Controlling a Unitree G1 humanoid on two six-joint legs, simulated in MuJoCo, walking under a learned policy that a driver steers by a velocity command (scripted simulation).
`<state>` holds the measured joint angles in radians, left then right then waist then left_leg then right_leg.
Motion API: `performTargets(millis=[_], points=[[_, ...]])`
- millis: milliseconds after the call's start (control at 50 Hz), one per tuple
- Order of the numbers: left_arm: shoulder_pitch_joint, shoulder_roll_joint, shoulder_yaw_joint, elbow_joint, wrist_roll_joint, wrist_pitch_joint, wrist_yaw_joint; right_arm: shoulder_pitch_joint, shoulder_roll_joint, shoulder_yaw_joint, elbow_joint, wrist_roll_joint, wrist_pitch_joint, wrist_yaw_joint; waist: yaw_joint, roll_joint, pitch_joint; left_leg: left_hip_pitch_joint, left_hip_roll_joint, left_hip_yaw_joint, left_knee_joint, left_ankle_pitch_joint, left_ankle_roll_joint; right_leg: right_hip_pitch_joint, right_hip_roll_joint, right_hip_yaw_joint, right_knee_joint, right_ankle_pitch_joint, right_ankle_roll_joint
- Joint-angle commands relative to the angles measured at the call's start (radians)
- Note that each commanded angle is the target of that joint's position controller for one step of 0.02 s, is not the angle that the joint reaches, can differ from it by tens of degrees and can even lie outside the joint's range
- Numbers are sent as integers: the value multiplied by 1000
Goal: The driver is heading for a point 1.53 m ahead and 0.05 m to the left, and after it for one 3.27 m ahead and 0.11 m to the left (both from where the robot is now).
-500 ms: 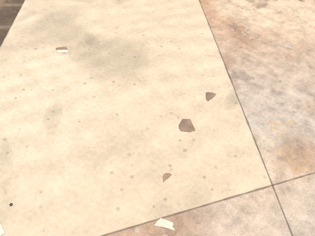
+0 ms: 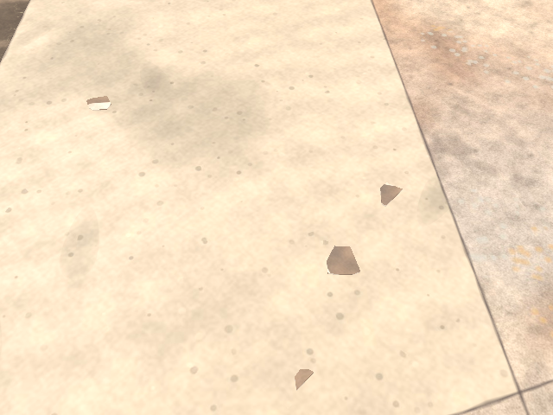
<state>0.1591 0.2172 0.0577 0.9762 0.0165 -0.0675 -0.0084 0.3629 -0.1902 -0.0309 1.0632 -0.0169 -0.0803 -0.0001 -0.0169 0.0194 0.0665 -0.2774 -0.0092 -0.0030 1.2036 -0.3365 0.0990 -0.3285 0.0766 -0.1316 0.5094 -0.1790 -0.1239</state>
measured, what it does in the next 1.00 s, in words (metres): walks ahead: left foot, then right foot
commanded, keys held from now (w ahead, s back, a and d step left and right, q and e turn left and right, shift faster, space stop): w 1.00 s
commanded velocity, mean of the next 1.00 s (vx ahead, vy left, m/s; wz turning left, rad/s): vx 0.50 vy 0.00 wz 0.00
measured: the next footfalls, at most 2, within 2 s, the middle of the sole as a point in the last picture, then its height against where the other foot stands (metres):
left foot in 0.44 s outside the picture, level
right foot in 1.00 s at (315, 315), level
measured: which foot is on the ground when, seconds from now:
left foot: up 0.00-0.42, down 0.44-1.00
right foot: down 0.00-0.44, up 0.46-0.98, down 1.00-1.00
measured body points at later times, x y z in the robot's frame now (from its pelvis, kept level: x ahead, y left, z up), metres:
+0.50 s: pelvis +0.29 +0.03 -0.01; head +0.32 +0.04 +0.44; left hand +0.21 +0.26 -0.15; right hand +0.45 -0.20 -0.12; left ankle +0.38 +0.10 -0.73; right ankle +0.09 -0.05 -0.67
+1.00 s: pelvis +0.56 +0.01 -0.01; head +0.60 +0.00 +0.44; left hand +0.77 +0.22 -0.11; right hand +0.46 -0.22 -0.15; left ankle +0.38 +0.10 -0.72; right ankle +0.68 -0.07 -0.73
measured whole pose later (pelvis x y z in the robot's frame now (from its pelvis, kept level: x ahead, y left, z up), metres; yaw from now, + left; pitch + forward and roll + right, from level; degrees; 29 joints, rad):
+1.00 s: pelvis +0.56 +0.01 -0.01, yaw +0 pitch +1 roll +1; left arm 0.00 0.18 0.03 0.87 0.03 -0.07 -0.02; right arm 0.48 -0.17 -0.03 1.09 -0.02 -0.09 -0.02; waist -0.06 0.00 0.06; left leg 0.11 -0.05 0.07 0.36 -0.44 0.05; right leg -0.45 0.00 -0.10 0.51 -0.09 -0.11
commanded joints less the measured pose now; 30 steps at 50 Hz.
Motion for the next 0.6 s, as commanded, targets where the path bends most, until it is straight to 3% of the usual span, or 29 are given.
performTargets(millis=[20, 60, 120, 220, 320, 380, 420, 440, 460, 480, 500, 520, 540, 580, 600], points=[[102, 28, -3, 16, -1, -27, 7, 40, -48, -15, -51, -21, 10, 12, -16, -22, -12, -214, 99, -55, 0, 66, -7, 135, -304, 385, -362, 1, -108], [162, 45, -4, 40, -2, -43, 10, 33, -36, -16, -57, -24, 28, 19, -28, -40, -13, -215, 102, -30, -48, 78, -24, 125, -281, 320, -370, 119, -105], [221, 78, -1, 52, -5, -46, 11, -102, -54, -19, -108, -24, 44, 26, -12, -48, 24, -329, 124, 5, -154, 174, -52, 152, -261, 260, -408, 156, -97], [320, 67, -13, 69, -8, -42, 12, -313, -45, -9, -181, -6, 40, 32, 45, -64, 40, -366, 101, 64, -425, 332, -76, 240, -222, 183, -397, 351, -51], [404, 72, -17, 99, 4, -36, 25, -439, -49, -2, -228, -3, 32, 29, 84, -83, 46, -377, 59, 95, -582, 326, -46, 416, -260, 172, -346, 495, -59], [374, 91, -12, 101, 13, -33, 34, -405, -67, -10, -233, -3, 19, 23, 43, -94, 27, -286, 19, 106, -646, 218, 0, 479, -288, 154, -246, 727, -57], [345, 110, -7, 99, 13, -31, 34, -210, -101, -31, -173, -5, 7, 7, -41, -101, -72, -54, -42, 124, -704, 170, 42, 474, -275, 133, -26, 925, -35], [322, 108, -8, 91, 4, -29, 32, -36, -131, -47, -119, -18, -3, -2, -116, -81, -158, 184, -8, 88, -753, 226, 74, 356, -245, 107, 174, 806, -18], [336, 53, -24, 52, -22, -33, 23, 127, -225, -73, -92, -45, -7, -14, -149, 38, -292, 482, 241, -209, -761, 136, 148, 82, -170, 61, 497, 422, 12], [440, 9, -23, 56, -38, -29, 16, 127, -270, -86, -89, -39, 3, -2, -90, 189, -375, 633, 458, -655, -875, 163, 280, -209, 12, 85, 808, -368, 35], [338, 89, 0, 48, -12, -22, 20, 35, -218, -77, -96, -2, 11, 7, -67, 36, -260, 520, 393, -596, -916, 64, 240, -287, -56, 195, 846, -285, 17], [256, 78, 0, 17, -6, -28, 15, -65, -157, -60, -113, 6, 9, 10, -36, 20, -119, 361, 359, -446, -957, 84, 203, -305, -96, 189, 799, -189, 16], [221, 60, 0, 12, -3, -29, 12, -111, -106, -46, -116, 2, 1, 13, -8, -8, -57, 253, 309, -349, -995, 159, 166, -271, -128, 184, 741, -133, 18], [245, 26, -1, 19, 19, -4, 1, -101, -50, -27, -88, 3, -11, 4, 43, 20, -31, 136, 236, -214, -1031, 271, 115, -183, -158, 174, 659, -99, 41], [249, 15, -1, 18, 22, 6, -5, -68, -55, -25, -73, 3, -19, 2, 50, 28, -34, 123, 227, -187, -1037, 324, 113, -167, -157, 163, 641, -93, 50]])
Keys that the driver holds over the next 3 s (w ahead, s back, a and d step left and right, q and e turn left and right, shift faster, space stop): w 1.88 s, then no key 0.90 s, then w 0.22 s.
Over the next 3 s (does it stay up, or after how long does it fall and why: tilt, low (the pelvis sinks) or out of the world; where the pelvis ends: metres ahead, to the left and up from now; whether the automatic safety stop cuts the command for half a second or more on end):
stays up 1.24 0.01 0.01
